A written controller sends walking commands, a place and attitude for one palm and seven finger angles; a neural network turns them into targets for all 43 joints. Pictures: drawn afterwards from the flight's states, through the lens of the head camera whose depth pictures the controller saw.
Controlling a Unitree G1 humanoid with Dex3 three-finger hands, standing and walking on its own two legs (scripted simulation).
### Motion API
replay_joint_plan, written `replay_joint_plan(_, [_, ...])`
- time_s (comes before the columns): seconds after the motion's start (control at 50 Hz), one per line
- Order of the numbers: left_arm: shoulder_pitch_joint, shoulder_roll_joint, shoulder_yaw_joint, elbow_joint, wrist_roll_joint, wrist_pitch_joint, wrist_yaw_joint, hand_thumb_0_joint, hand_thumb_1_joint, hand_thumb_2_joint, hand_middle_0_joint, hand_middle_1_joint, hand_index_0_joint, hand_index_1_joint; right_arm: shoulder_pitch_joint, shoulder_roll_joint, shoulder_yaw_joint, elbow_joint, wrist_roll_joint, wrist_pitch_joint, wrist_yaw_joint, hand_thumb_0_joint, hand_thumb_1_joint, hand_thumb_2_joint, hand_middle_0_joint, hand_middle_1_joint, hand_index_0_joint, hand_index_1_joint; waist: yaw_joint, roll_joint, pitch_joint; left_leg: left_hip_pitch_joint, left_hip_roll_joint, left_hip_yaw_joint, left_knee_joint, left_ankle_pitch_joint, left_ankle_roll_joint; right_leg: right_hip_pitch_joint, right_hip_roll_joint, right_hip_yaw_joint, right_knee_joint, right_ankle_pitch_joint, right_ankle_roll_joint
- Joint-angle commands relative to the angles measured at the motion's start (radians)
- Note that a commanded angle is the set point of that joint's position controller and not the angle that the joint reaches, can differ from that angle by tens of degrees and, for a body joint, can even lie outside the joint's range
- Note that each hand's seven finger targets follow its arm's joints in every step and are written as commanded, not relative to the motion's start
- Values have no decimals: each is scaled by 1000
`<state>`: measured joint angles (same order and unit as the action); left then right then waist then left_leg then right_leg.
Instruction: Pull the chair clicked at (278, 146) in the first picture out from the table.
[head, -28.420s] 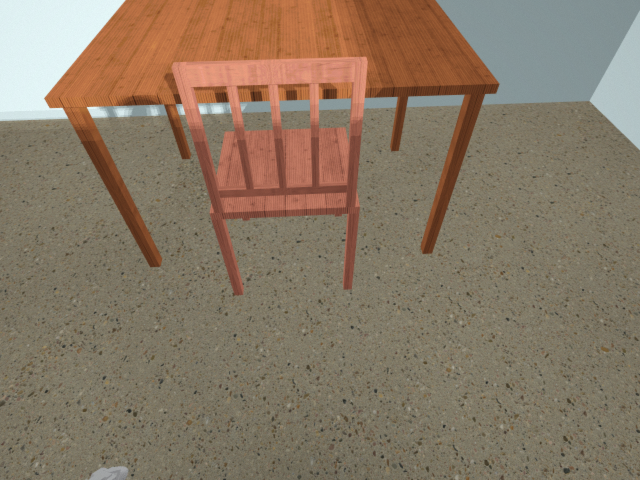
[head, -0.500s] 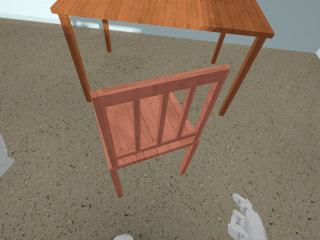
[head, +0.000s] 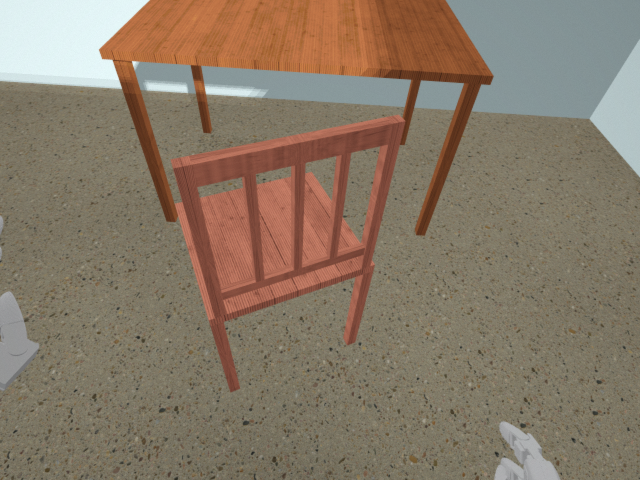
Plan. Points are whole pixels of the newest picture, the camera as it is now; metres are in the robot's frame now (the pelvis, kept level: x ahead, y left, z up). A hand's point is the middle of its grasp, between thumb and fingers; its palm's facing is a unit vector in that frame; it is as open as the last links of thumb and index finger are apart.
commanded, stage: stop stepping back and stand still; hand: left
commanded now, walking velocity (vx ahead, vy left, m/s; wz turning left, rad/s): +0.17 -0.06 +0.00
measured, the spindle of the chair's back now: (297, 220) +0.62 +0.06 -0.09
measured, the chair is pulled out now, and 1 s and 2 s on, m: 0.50 0.50 0.50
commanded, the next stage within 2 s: let the arm hang, fingers relaxed in 0.36 s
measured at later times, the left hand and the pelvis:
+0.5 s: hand (31, 366) +0.19 +0.27 +0.14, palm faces +0.41 -0.76 -0.50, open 7.4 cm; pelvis -0.01 +0.00 -0.01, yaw +1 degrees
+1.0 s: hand out of the picture +0.01 +0.19 -0.17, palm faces +0.06 -0.97 -0.22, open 7.2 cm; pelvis +0.01 +0.00 +0.00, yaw +2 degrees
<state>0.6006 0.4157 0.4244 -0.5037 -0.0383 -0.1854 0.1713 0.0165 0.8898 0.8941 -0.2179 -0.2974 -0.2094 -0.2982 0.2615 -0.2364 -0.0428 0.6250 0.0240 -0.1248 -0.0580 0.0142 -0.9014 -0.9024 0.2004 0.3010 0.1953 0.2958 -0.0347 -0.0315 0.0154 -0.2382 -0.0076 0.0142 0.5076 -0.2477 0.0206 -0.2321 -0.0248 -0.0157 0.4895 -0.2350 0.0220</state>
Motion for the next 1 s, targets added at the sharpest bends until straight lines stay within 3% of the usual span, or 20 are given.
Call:
replay_joint_plan(0.0, [-50, 164, 128, -182, 12, -81, 25, 0, 900, 900, -200, -300, -200, -300, -118, -105, -25, -142, 2, -65, -2, 0, -900, -900, 200, 300, 200, 300, 26, 156, -20, -214, 124, -133, -215, -336, 39, 144, -10, 26, -63, -79, -18])
replay_joint_plan(0.06, [-96, 144, 101, -125, 19, -65, 24, 0, 900, 900, -200, -300, -200, -300, -115, -106, -24, -142, 3, -54, -8, 0, -900, -900, 200, 300, 200, 300, 23, 185, 30, -270, 124, -142, -236, -506, 46, 95, 22, 17, -43, -205, -30])
replay_joint_plan(0.1, [-135, 139, 88, -114, 22, -60, 25, 0, 900, 900, -200, -300, -200, -300, -121, -98, -17, -135, -5, -55, -11, 0, -900, -900, 200, 300, 200, 300, 21, 127, 33, -230, 117, -142, -185, -452, 52, 57, 18, 41, -72, -194, -38])
replay_joint_plan(0.2, [-189, 133, 54, -119, 23, -49, 17, 0, 900, 900, -200, -300, -200, -300, -119, -90, -13, -115, -23, -40, -5, 0, -900, -900, 200, 300, 200, 300, 7, -49, 23, -106, 20, -51, 60, -287, 30, -103, -103, 264, -257, -422, -107])
replay_joint_plan(0.24, [-215, 154, 63, -148, 24, -55, 20, 0, 900, 900, -200, -300, -200, -300, -121, -88, -7, -107, -25, -37, -2, 0, -900, -900, 200, 300, 200, 300, 5, -71, 8, -33, 7, -33, 114, -219, 26, -147, -151, 280, -270, -417, -127])
replay_joint_plan(0.3, [-207, 169, 86, -183, 20, -60, 26, 0, 900, 900, -200, -300, -200, -300, -126, -90, -1, -113, -27, -30, -6, 0, -900, -900, 200, 300, 200, 300, 4, 31, -1, -4, 36, -95, -32, -271, 44, -155, -103, 182, -166, -410, -103])
replay_joint_plan(0.34, [-173, 169, 108, -218, 21, -63, 28, 0, 900, 900, -200, -300, -200, -300, -139, -96, 0, -132, -23, -35, -7, 0, -900, -900, 200, 300, 200, 300, 15, 244, 11, -62, 152, -281, -254, -429, 85, -106, 15, 57, 53, -282, -49])
replay_joint_plan(0.36, [-167, 197, 138, -233, 24, -67, 29, 0, 900, 900, -200, -300, -200, -300, -136, -89, -7, -143, -12, -39, -12, 0, -900, -900, 200, 300, 200, 300, 21, 304, -6, -141, 216, -343, -317, -503, 105, -18, 39, -3, 170, -178, -23])
replay_joint_plan(0.42, [-80, 160, 127, -149, 24, -60, 17, 0, 900, 900, -200, -300, -200, -300, -122, -78, -5, -135, -9, -52, -6, 0, -900, -900, 200, 300, 200, 300, 34, 190, -3, -259, 168, -228, -242, -407, 75, 143, 28, -7, 19, -89, -18])
replay_joint_plan(0.44, [-123, -111, -291, 604, 106, 118, -134, 0, 900, 900, -200, -300, -200, -300, -116, -163, -45, 74, -49, -40, 64, 0, -900, -900, 200, 300, 200, 300, 16, 61, 50, -247, 64, -140, 29, -74, 34, -31, -58, 22, 60, 116, -37])
replay_joint_plan(0.46, [-112, -173, -300, 640, 89, 180, -160, 0, 900, 900, -200, -300, -200, -300, -7, -35, -26, 76, -40, 7, 62, 0, -900, -900, 200, 300, 200, 300, 8, -66, -28, -149, 40, -59, 74, 42, 10, -31, -96, 69, 8, 221, -49])
replay_joint_plan(0.5, [-211, -144, -319, 694, 79, 197, -165, 0, 900, 900, -200, -300, -200, -300, 22, -58, -19, 68, -46, 57, 59, 0, -900, -900, 200, 300, 200, 300, 2, -153, -12, -97, 35, -100, 100, -46, 11, -174, -138, 116, -55, -95, -96])
replay_joint_plan(0.54, [-274, -114, -327, 793, 80, 198, -159, 0, 900, 900, -200, -300, -200, -300, 22, -77, -13, 64, -60, 85, 61, 0, -900, -900, 200, 300, 200, 300, 5, -223, -5, -96, 26, -107, 109, 56, 21, -138, -134, 112, -52, -61, -106])
replay_joint_plan(0.58, [-311, -100, -336, 902, 73, 202, -156, 0, 900, 900, -200, -300, -200, -300, 19, -89, -9, 87, -62, 92, 60, 0, -900, -900, 200, 300, 200, 300, 12, -154, -29, -73, 44, -130, 56, 187, 28, -73, -111, 92, 2, 61, -103])
replay_joint_plan(0.64, [-308, -101, -360, 1088, 60, 205, -149, 0, 900, 900, -200, -300, -200, -300, 11, -97, 14, 150, -55, 87, 49, 0, -900, -900, 200, 300, 200, 300, 44, 51, -62, -47, 95, -181, -53, 345, 44, 45, -47, 43, 34, 103, -47])
replay_joint_plan(0.72, [-278, -106, -380, 1300, 49, 197, -145, 0, 900, 900, -200, -300, -200, -300, 45, -63, 30, 235, -43, 92, 34, 0, -900, -900, 200, 300, 200, 300, 44, 172, -65, 0, 78, -139, -77, 288, 31, 101, -54, 55, -36, 115, -56])
replay_joint_plan(0.74, [-262, -149, -361, 1311, 55, 196, -141, 0, 900, 900, -200, -300, -200, -300, 68, -41, 23, 247, -50, 92, 28, 0, -900, -900, 200, 300, 200, 300, 43, 220, -96, 23, 81, -138, -82, 273, 32, 108, -55, 41, -44, 118, -62])
replay_joint_plan(0.78, [-270, -149, -372, 1352, 51, 195, -140, 0, 900, 900, -200, -300, -200, -300, 89, -30, 21, 270, -46, 98, 23, 0, -900, -900, 200, 300, 200, 300, 39, 217, -79, 36, 88, -139, -88, 276, 36, 108, -53, 29, -67, 133, -61])
replay_joint_plan(0.86, [-277, -149, -389, 1424, 47, 192, -143, 0, 900, 900, -200, -300, -200, -300, 125, -28, 21, 308, -40, 105, 21, 0, -900, -900, 200, 300, 200, 300, 35, 84, -26, 26, 87, -141, -101, 243, 35, 103, -58, 31, -97, 141, -67])
replay_joint_plan(0.98, [-256, -154, -403, 1500, 44, 195, -140, 0, 900, 900, -200, -300, -200, -300, 148, -23, 26, 355, -38, 109, 21, 0, -900, -900, 200, 300, 200, 300, 31, 58, 39, 23, 87, -132, -132, 173, 35, 69, -66, 43, -119, 89, -65])
